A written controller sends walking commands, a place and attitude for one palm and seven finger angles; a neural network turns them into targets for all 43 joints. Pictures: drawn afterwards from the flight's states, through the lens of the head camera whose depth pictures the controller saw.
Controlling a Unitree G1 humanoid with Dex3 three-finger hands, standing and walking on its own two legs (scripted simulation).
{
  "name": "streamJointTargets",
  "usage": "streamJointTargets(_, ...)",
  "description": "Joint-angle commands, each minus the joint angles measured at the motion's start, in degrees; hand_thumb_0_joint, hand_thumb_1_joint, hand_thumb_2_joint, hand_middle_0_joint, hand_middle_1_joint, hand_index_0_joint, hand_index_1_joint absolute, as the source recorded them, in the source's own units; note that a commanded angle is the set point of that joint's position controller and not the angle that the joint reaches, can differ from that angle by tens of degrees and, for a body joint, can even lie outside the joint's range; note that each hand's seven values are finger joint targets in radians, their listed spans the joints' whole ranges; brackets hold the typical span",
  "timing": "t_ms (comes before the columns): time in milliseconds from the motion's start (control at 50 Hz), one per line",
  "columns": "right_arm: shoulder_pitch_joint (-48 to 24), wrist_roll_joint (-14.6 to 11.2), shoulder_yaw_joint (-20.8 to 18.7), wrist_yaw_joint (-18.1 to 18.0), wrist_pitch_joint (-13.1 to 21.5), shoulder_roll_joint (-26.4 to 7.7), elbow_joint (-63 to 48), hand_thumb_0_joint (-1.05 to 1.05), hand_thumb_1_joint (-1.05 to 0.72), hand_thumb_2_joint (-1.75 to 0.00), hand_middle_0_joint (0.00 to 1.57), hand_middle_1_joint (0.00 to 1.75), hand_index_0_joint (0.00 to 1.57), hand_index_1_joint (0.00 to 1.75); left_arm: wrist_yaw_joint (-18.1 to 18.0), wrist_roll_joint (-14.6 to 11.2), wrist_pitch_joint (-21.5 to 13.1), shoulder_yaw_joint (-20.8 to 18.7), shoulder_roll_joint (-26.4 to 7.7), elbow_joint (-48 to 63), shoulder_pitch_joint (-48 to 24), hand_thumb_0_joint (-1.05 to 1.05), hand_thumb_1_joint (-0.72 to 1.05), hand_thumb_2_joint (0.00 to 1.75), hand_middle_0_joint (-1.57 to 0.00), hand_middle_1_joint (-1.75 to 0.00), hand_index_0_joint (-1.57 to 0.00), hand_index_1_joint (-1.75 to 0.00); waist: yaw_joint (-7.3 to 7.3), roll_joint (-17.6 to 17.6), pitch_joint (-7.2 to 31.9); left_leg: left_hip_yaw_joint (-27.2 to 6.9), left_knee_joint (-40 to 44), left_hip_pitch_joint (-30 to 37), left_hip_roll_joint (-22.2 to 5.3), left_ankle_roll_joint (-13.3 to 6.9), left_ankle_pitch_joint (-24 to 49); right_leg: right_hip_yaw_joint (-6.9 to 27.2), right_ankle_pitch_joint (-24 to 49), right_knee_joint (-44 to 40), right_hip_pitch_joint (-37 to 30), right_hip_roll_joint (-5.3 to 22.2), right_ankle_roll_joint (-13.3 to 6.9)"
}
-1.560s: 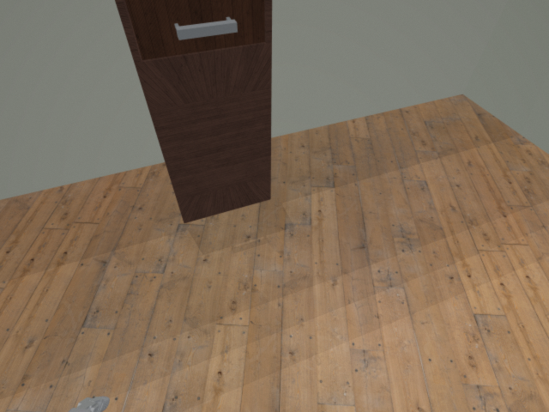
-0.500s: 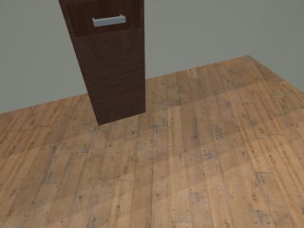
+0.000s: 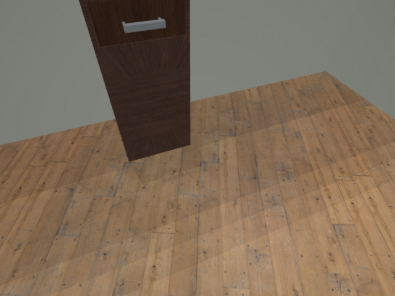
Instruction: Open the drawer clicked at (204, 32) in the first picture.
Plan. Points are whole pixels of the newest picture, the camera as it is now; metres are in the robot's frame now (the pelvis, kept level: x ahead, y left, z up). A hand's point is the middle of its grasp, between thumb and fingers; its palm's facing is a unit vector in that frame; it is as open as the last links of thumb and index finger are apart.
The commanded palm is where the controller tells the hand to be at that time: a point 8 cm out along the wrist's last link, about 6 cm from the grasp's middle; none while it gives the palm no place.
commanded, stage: walk to a spot facing it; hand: left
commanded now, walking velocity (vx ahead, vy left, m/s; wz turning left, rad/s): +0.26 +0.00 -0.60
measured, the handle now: (143, 23) +1.08 +0.30 +0.08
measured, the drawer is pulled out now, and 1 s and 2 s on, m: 0.00 0.00 0.00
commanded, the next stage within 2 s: none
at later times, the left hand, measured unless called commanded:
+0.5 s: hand out of the picture +0.07 +0.13 -0.17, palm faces -0.14 -0.97 -0.19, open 7.4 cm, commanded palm none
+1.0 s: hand (165, 185) +0.47 +0.13 -0.18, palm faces -0.45 -0.87 -0.22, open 7.4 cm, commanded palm none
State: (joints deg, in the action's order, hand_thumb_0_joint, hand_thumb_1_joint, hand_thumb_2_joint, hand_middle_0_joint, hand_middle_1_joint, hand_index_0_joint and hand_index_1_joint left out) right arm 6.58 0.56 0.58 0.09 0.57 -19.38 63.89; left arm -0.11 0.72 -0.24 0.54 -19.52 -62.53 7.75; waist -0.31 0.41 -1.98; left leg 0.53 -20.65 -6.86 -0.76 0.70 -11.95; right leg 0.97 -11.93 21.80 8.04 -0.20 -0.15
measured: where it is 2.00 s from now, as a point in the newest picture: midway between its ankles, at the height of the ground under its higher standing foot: (218, 255)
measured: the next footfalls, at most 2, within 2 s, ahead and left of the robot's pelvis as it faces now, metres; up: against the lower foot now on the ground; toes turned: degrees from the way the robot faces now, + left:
left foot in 0.78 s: +0.38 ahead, +0.05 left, +0.00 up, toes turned -17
right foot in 1.26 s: +0.43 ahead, -0.25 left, +0.00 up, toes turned -49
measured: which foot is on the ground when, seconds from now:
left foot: down 0.00-0.30, up 0.32-0.76, down 0.78-1.00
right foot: down 0.00-0.78, up 0.80-1.00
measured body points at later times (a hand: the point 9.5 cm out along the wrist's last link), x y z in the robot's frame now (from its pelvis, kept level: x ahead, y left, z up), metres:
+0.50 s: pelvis +0.09 -0.04 -0.01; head +0.11 -0.06 +0.44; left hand +0.08 +0.18 -0.15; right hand +0.09 -0.29 -0.16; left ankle +0.12 +0.10 -0.67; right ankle +0.03 -0.11 -0.75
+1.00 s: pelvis +0.31 -0.02 -0.01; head +0.34 -0.02 +0.44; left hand +0.49 +0.18 -0.16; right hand +0.23 -0.26 -0.14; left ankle +0.34 +0.06 -0.75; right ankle +0.24 -0.13 -0.65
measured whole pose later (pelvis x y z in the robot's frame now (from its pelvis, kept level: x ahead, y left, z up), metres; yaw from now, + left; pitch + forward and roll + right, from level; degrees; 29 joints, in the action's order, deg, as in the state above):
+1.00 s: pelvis +0.31 -0.02 -0.01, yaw -33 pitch +0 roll +0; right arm 13.9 1.2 -2.0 -1.3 4.6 -9.2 55.4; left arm 1.8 2.1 0.9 -6.5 -15.3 -54.4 13.5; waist -2.0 3.0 -2.4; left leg 15.0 -26.8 -10.1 -4.6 -1.5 -16.5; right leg -3.1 -14.8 69.5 33.4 4.2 0.3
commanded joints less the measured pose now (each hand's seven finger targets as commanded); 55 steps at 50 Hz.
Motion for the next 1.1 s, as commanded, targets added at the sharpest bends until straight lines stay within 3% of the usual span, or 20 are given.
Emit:
streamJointTargets(0,0.2,0.3,-1.4,-0.9,0.8,-6.4,-2.4,0.00,-0.90,-0.90,0.20,0.30,0.20,0.30,-0.6,-0.1,-0.2,-1.4,-6.5,2.5,0.6,0.00,0.90,0.90,-0.20,-0.30,-0.20,-0.30,0.32,-0.4,3.8,-3.5,1.9,1.6,-6.2,-1.3,3.1,6.2,3.1,-3.0,2.0,6.0,-1.0)
streamJointTargets(120,6.0,0.7,-3.8,-1.0,-0.2,-8.9,-5.0,0.00,-0.90,-0.90,0.20,0.30,0.20,0.30,1.2,0.6,1.4,-2.8,-3.9,6.7,4.3,0.00,0.90,0.90,-0.20,-0.30,-0.20,-0.30,1.17,-7.7,-4.1,-10.3,7.0,-1.1,-13.4,-5.9,-25.4,2.9,-15.4,11.1,16.7,-1.3,-1.3)
streamJointTargets(160,7.6,0.6,-4.9,-1.1,0.7,-9.4,-5.9,0.00,-0.90,-0.90,0.20,0.30,0.20,0.30,1.7,0.6,0.9,-3.2,-1.5,8.8,3.2,0.00,0.90,0.90,-0.20,-0.30,-0.20,-0.30,1.86,-10.9,-3.8,-13.3,8.7,2.5,-20.0,-10.4,-17.7,-1.7,-15.5,22.4,21.9,0.0,-0.4)
streamJointTargets(200,7.5,0.9,-4.9,-1.1,1.3,-8.0,-6.5,0.00,-0.90,-0.90,0.20,0.30,0.20,0.30,2.3,0.6,0.2,-3.7,0.1,9.9,3.6,0.00,0.90,0.90,-0.20,-0.30,-0.20,-0.30,1.12,-8.7,-3.4,-7.7,4.7,1.6,-19.8,-10.0,-6.1,-2.8,-17.1,20.5,19.0,2.3,-0.3)
streamJointTargets(240,4.9,0.8,-4.9,-1.1,1.2,-6.7,-7.2,0.00,-0.90,-0.90,0.20,0.30,0.20,0.30,2.5,0.7,-0.1,-4.2,1.5,7.6,11.3,0.00,0.90,0.90,-0.20,-0.30,-0.20,-0.30,-2.73,-6.3,-1.7,0.2,-5.3,-6.2,-16.2,-6.4,-4.7,-6.1,-9.3,12.8,5.6,0.9,-0.6)
streamJointTargets(260,3.8,0.6,-4.6,-0.9,1.2,-4.9,-7.9,0.00,-0.90,-0.90,0.20,0.30,0.20,0.30,2.2,0.9,-0.7,-4.9,-0.2,5.6,18.2,0.00,0.90,0.90,-0.20,-0.30,-0.20,-0.30,-5.65,0.2,-0.2,5.0,-17.8,-13.5,-11.6,-3.3,-8.2,-2.6,-6.5,5.0,-4.2,1.7,-1.8)
streamJointTargets(280,2.7,-0.1,-3.5,-0.3,1.3,0.4,-11.0,0.00,-0.90,-0.90,0.20,0.30,0.20,0.30,1.1,1.4,-1.7,-6.6,-7.7,4.2,24.7,0.00,0.90,0.90,-0.20,-0.30,-0.20,-0.30,-7.56,22.5,0.1,11.6,-38.8,-32.2,-3.0,1.0,-21.9,26.1,-11.0,-6.6,-13.1,18.0,-8.2)
streamJointTargets(300,-2.9,0.4,-3.6,-0.3,2.0,-1.7,-13.7,0.00,-0.90,-0.90,0.20,0.30,0.20,0.30,0.0,-0.1,-2.0,-6.3,-7.9,4.0,28.5,0.00,0.90,0.90,-0.20,-0.30,-0.20,-0.30,-9.27,16.9,-0.6,3.1,-45.0,-35.9,-3.1,0.4,-22.4,37.7,-6.2,-11.3,-10.5,21.7,-12.6)
streamJointTargets(360,-2.9,0.7,-4.1,0.1,2.3,0.2,-12.6,0.00,-0.90,-0.90,0.20,0.30,0.20,0.30,-0.6,0.4,-2.6,-5.1,-2.6,6.0,20.2,0.00,0.90,0.90,-0.20,-0.30,-0.20,-0.30,-3.55,2.7,-4.0,-0.5,-47.5,-35.2,-7.3,1.1,-10.0,27.4,-2.9,-9.3,-3.9,18.1,-13.7)
streamJointTargets(420,0.6,0.7,-4.4,0.5,1.5,2.6,-11.3,0.00,-0.90,-0.90,0.20,0.30,0.20,0.30,-0.5,0.6,-3.5,-5.0,-1.1,6.2,18.7,0.00,0.90,0.90,-0.20,-0.30,-0.20,-0.30,-1.00,2.9,-1.8,1.5,-42.4,-30.8,-6.7,2.5,-4.7,18.0,7.2,-8.6,-1.5,13.6,-11.5)
streamJointTargets(580,-6.7,0.4,-4.6,1.2,1.7,4.8,-15.9,0.00,-0.90,-0.90,0.20,0.30,0.20,0.30,-0.8,0.8,-3.8,-5.3,0.5,4.8,22.1,0.00,0.90,0.90,-0.20,-0.30,-0.20,-0.30,-3.14,5.3,-2.5,2.6,-31.7,-33.1,-5.4,3.1,1.2,16.6,13.0,-7.7,-4.6,11.1,-10.4)
streamJointTargets(660,-8.7,0.1,-4.4,1.1,2.6,5.2,-17.6,0.00,-0.90,-0.90,0.20,0.30,0.20,0.30,-1.1,1.0,-3.3,-5.8,-0.4,5.2,21.1,0.00,0.90,0.90,-0.20,-0.30,-0.20,-0.30,-3.62,7.9,-2.2,4.0,-20.6,-24.3,-2.9,1.6,-2.0,16.9,21.1,-3.7,-4.4,10.5,-9.3)
streamJointTargets(680,-7.0,0.1,-4.5,0.9,2.9,4.7,-17.4,0.00,-0.90,-0.90,0.20,0.30,0.20,0.30,-1.2,1.0,-3.2,-6.0,-0.9,5.6,20.0,0.00,0.90,0.90,-0.20,-0.30,-0.20,-0.30,-2.60,8.3,-1.1,4.3,-17.2,-19.6,-1.9,1.1,-2.6,16.9,24.3,-1.3,-3.6,10.1,-9.0)
streamJointTargets(720,7.4,0.3,-5.3,-0.5,3.5,1.4,-13.2,0.00,-0.90,-0.90,0.20,0.30,0.20,0.30,-1.0,0.6,-3.2,-6.6,-1.1,6.5,16.2,0.00,0.90,0.90,-0.20,-0.30,-0.20,-0.30,4.22,4.8,5.1,4.3,-7.5,2.1,-1.2,-0.2,1.8,13.3,27.8,12.9,3.6,5.6,-6.2)
streamJointTargets(740,17.2,1.0,-6.7,-1.4,3.8,-4.7,-10.7,0.00,-0.90,-0.90,0.20,0.30,0.20,0.30,-0.4,-0.2,-3.1,-6.8,1.6,7.5,17.0,0.00,0.90,0.90,-0.20,-0.30,-0.20,-0.30,7.51,-4.8,12.7,-7.0,-5.8,17.8,-12.4,-2.7,0.2,8.7,13.0,27.5,13.0,0.6,-4.1)
streamJointTargets(760,22.1,1.3,-7.4,-1.4,3.8,-9.5,-9.5,0.00,-0.90,-0.90,0.20,0.30,0.20,0.30,0.5,-0.6,-3.3,-6.4,4.8,8.7,18.6,0.00,0.90,0.90,-0.20,-0.30,-0.20,-0.30,6.81,-19.4,15.8,-27.6,0.3,23.6,-28.9,-8.6,1.9,1.4,-20.9,46.6,25.8,-5.1,-1.3)
streamJointTargets(780,19.0,0.8,-6.4,-1.2,3.3,-7.3,-10.3,0.00,-0.90,-0.90,0.20,0.30,0.20,0.30,0.5,-0.1,-3.2,-6.3,3.0,9.2,16.1,0.00,0.90,0.90,-0.20,-0.30,-0.20,-0.30,6.07,-13.3,12.9,-30.1,5.0,15.6,-30.9,-11.0,-7.8,3.4,-21.0,54.5,28.0,-1.9,-1.9)
streamJointTargets(840,9.0,0.9,-4.4,-1.3,4.1,1.7,-11.9,0.00,-0.90,-0.90,0.20,0.30,0.20,0.30,2.3,1.1,-1.6,-6.4,4.5,10.0,9.9,0.00,0.90,0.90,-0.20,-0.30,-0.20,-0.30,1.26,-8.2,-2.9,-12.8,8.7,-3.8,-23.2,-7.3,-8.0,1.0,-8.6,55.5,29.5,5.4,-0.9)
streamJointTargets(900,9.5,0.8,-4.0,-1.6,5.1,3.2,-10.8,0.00,-0.90,-0.90,0.20,0.30,0.20,0.30,2.8,1.3,0.5,-6.2,6.3,10.0,11.0,0.00,0.90,0.90,-0.20,-0.30,-0.20,-0.30,-1.04,-8.2,-0.9,0.9,7.7,-4.8,-19.2,-6.1,6.6,-0.8,-3.4,50.6,27.0,6.4,0.5)
streamJointTargets(1080,15.4,0.9,-4.5,-1.7,3.9,0.5,-8.2,0.00,-0.90,-0.90,0.20,0.30,0.20,0.30,3.2,1.1,1.7,-4.9,6.9,15.0,-3.7,0.00,0.90,0.90,-0.20,-0.30,-0.20,-0.30,2.07,-7.4,-3.0,13.9,2.7,3.2,-18.0,-6.5,30.0,-7.9,2.2,25.1,26.3,4.3,1.4)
